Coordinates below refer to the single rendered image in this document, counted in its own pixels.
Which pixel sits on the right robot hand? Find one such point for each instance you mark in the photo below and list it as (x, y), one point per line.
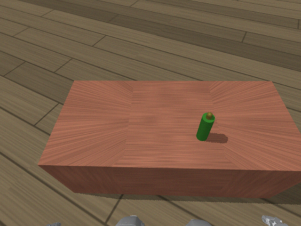
(272, 221)

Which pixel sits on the bottle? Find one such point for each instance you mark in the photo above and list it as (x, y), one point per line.
(205, 126)

